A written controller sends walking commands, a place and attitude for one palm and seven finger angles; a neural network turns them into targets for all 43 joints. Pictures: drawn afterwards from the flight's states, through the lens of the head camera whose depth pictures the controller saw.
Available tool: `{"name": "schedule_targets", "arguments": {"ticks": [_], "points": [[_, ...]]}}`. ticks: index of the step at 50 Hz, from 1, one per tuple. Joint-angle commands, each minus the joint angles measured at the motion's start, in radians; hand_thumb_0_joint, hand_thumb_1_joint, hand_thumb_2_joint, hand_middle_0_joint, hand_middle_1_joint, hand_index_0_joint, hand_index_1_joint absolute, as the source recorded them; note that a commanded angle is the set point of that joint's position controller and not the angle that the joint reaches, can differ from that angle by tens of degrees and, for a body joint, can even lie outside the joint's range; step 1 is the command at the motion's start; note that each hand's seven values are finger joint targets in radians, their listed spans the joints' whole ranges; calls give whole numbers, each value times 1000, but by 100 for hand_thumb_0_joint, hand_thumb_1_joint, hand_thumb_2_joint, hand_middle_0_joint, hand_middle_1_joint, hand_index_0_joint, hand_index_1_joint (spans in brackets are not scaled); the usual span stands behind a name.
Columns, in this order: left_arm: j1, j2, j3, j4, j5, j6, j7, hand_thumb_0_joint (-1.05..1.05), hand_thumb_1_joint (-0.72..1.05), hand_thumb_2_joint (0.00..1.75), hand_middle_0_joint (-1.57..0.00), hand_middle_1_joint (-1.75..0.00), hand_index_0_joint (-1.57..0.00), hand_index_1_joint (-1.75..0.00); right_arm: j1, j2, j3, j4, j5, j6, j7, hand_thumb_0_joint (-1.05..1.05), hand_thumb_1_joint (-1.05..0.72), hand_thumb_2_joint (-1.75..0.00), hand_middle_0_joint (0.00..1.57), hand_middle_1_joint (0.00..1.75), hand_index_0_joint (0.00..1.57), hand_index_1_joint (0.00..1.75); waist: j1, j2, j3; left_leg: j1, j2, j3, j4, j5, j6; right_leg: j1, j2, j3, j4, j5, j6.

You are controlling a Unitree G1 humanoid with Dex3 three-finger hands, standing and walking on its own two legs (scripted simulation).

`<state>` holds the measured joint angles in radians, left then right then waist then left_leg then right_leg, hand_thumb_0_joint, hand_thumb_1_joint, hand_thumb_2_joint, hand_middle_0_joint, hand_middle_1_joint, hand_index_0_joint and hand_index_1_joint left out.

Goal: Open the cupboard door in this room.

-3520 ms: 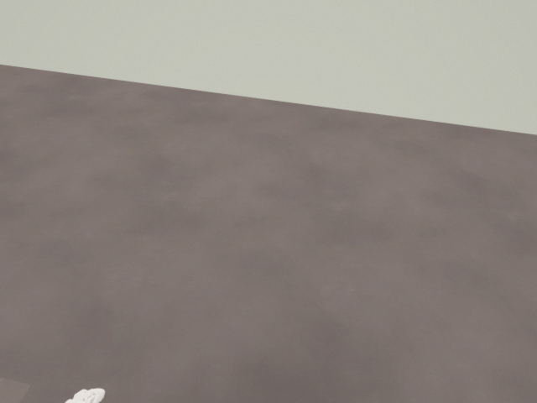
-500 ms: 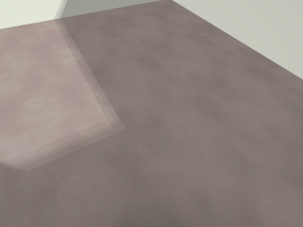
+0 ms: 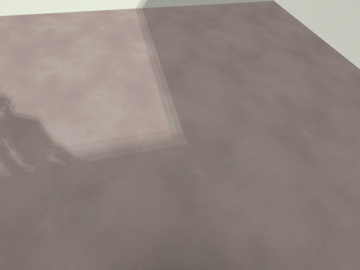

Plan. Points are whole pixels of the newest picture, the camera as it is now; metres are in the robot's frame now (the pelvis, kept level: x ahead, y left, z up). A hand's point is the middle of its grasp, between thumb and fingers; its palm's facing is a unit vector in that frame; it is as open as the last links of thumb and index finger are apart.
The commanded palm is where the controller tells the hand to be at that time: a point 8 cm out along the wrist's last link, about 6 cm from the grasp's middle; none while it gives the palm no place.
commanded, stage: turn or walk to find it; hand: left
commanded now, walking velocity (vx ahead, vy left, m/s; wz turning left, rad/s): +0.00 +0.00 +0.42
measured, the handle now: out of the picture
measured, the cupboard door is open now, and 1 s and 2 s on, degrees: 0 0 0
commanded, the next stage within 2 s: none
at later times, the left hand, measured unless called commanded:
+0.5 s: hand out of the picture +0.05 +0.22 -0.15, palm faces +0.19 -0.94 -0.27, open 7.4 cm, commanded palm none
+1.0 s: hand out of the picture -0.13 +0.22 -0.19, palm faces +0.44 -0.86 -0.24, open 7.4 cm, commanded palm none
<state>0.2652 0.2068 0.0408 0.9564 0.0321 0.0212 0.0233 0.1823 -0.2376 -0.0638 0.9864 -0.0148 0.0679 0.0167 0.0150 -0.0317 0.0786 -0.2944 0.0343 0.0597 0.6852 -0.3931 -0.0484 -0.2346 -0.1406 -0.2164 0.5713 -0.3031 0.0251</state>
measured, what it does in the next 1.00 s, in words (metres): steps on the spot, turning left: left foot, then right foot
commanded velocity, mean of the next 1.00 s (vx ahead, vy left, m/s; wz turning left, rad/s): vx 0.00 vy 0.00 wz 0.42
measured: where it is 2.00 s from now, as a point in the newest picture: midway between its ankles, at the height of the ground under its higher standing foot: outside the picture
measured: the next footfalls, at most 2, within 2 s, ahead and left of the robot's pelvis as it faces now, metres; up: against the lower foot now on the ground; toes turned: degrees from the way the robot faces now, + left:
left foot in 0.02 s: +0.03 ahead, +0.12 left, +0.00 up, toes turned +5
right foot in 0.50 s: +0.03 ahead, -0.11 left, +0.00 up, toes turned +8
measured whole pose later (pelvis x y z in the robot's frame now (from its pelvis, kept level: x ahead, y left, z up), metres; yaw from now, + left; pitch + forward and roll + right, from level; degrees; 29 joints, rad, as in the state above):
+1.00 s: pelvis -0.06 +0.02 -0.01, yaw +24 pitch -1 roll +0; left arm 0.27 0.25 0.06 0.98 0.02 0.06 0.03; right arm 0.15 -0.21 -0.05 0.96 -0.02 0.03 0.01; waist 0.03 -0.07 0.08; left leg -0.28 0.01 0.07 0.62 -0.33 0.03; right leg -0.34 -0.14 -0.14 0.84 -0.50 0.06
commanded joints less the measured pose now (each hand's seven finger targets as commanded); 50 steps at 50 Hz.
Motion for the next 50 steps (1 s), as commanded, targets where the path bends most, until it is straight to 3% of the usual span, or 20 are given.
{"name": "schedule_targets", "arguments": {"ticks": [1, 2, 4, 7, 16, 20, 23, 24, 25, 26, 27, 29, 32, 41, 43, 45, 46, 47, 48, 50], "points": [[28, 116, 47, -89, -22, 1, -2, 0, 90, 90, -20, -30, -20, -30, 96, -212, -44, -70, -6, -56, -9, 0, -90, -90, 20, 30, 20, 30, -48, 288, -152, 316, 296, -361, -339, 544, 146, -285, -13, 26, 269, -133, 42], [-33, 106, 32, -120, -12, 8, 0, 0, 90, 90, -20, -30, -20, -30, 137, -256, -54, -63, -5, -47, -13, 0, -90, -90, 20, 30, 20, 30, -81, 292, -135, 236, 391, -407, -363, 604, 244, -305, 22, 93, 426, -347, 42], [-101, 119, 40, -102, -12, 20, 3, 0, 90, 90, -20, -30, -20, -30, 91, -198, -40, -56, -6, -53, -34, 0, -90, -90, 20, 30, 20, 30, -67, 293, -89, 147, 302, -368, -374, 491, 225, -333, 16, 195, 548, -242, 36], [-38, 116, 43, -53, -13, 16, -10, 0, 90, 90, -20, -30, -20, -30, 4, -150, -20, -87, -3, -64, -38, 0, -90, -90, 20, 30, 20, 30, -21, 175, -77, 140, 206, -255, -374, 521, 195, -296, 25, 193, 548, -100, 49], [-99, 97, 37, -96, -18, 15, -4, 0, 90, 90, -20, -30, -20, -30, 63, -157, -34, -82, -9, -55, -34, 0, -90, -90, 20, 30, 20, 30, -53, 167, -95, 179, 200, -352, -374, 467, 231, -244, 63, 199, 332, -139, 58], [-78, 83, 33, -106, -23, 7, 2, 0, 90, 90, -20, -30, -20, -30, 45, -158, -40, -93, -14, -47, -29, 0, -90, -90, 20, 30, 20, 30, -39, 176, -101, 103, 181, -397, -346, 481, 224, -115, 100, 189, 159, -130, 39], [3, 96, 36, -92, -25, -6, 7, 0, 90, 90, -20, -30, -20, -30, 22, -149, -43, -104, -6, -43, -24, 0, -90, -90, 20, 30, 20, 30, 1, 153, -135, 18, 124, -382, -273, 426, 174, 63, 109, 177, -101, 37, 29], [30, 130, 43, -89, -20, -17, 11, 0, 90, 90, -20, -30, -20, -30, 20, -123, -42, -106, 2, -45, -19, 0, -90, -90, 20, 30, 20, 30, 16, 79, -150, -64, 76, -337, -197, 343, 125, 176, 50, 229, -223, 109, 17], [41, 212, 59, -91, -6, -28, 19, 0, 90, 90, -20, -30, -20, -30, 47, -55, -31, -124, 9, -47, -13, 0, -90, -90, 20, 30, 20, 30, 14, -167, -156, -256, -53, -188, -9, 84, 52, 293, -185, 465, -292, 132, -63], [26, 255, 61, -111, -5, -23, 15, 0, 90, 90, -20, -30, -20, -30, 23, -65, -36, -146, -1, -42, -13, 0, -90, -90, 20, 30, 20, 30, 26, -224, -119, -278, -100, -118, 198, -166, 25, 167, -342, 551, -314, 195, -166], [-10, 225, 64, -120, -12, -28, 19, 0, 90, 90, -20, -30, -20, -30, 17, -92, -45, -132, -12, -25, -15, 0, -90, -90, 20, 30, 20, 30, 16, -256, -94, -272, -60, -164, 336, -162, 27, 75, -311, 530, -329, 171, -184], [-94, 163, 45, -132, -14, -24, 17, 0, 90, 90, -20, -30, -20, -30, 34, -85, -48, -93, -8, -12, -4, 0, -90, -90, 20, 30, 20, 30, -34, -91, -12, -264, -31, -145, 488, -43, 19, -14, -214, 394, -312, 152, -154], [-87, 138, 35, -125, -12, -35, 14, 0, 90, 90, -20, -30, -20, -30, 76, -67, -40, -62, -9, -9, 2, 0, -90, -90, 20, 30, 20, 30, -39, -119, -24, -261, -15, -99, 512, 41, -11, 41, -157, 252, -280, 251, -134], [38, 206, 57, -55, 1, -24, 11, 0, 90, 90, -20, -30, -20, -30, -49, -43, -12, -86, 5, -23, -2, 0, -90, -90, 20, 30, 20, 30, 35, -173, -79, -132, -8, 2, 116, -78, -12, 156, -212, 202, -176, 507, -171], [33, 216, 60, -46, 0, -20, 10, 0, 90, 90, -20, -30, -20, -30, -25, -44, -9, -80, 8, -31, -5, 0, -90, -90, 20, 30, 20, 30, 22, -175, -109, -69, -23, 32, -7, -34, -3, 169, -206, 173, -121, 561, -148], [9, 206, 61, -42, -9, -12, 8, 0, 90, 90, -20, -30, -20, -30, 36, -65, -12, -67, 5, -41, -7, 0, -90, -90, 20, 30, 20, 30, -21, -134, -120, 88, -15, 34, -223, 149, 13, 80, -179, 117, -28, 468, -81], [14, 177, 56, -55, -18, -5, 4, 0, 90, 90, -20, -30, -20, -30, 80, -126, -23, -60, 1, -52, -6, 0, -90, -90, 20, 30, 20, 30, -44, 22, -163, 238, 73, -65, -311, 324, 44, -37, -128, 62, 111, 304, -25], [21, 108, 42, -93, -22, 0, -3, 0, 90, 90, -20, -30, -20, -30, 107, -227, -46, -64, -6, -57, -9, 0, -90, -90, 20, 30, 20, 30, -53, 316, -157, 345, 330, -383, -329, 673, 163, -304, 0, 28, 309, -223, 50], [-58, 107, 29, -109, -12, 13, 5, 0, 90, 90, -20, -30, -20, -30, 157, -250, -53, -43, -4, -52, -20, 0, -90, -90, 20, 30, 20, 30, -95, 297, -152, 259, 379, -403, -349, 708, 237, -295, 22, 124, 455, -353, 45], [-97, 118, 40, -92, -15, 19, 2, 0, 90, 90, -20, -30, -20, -30, 83, -193, -37, -54, -7, -53, -37, 0, -90, -90, 20, 30, 20, 30, -67, 254, -92, 178, 299, -349, -356, 570, 231, -328, 13, 198, 557, -239, 40]]}}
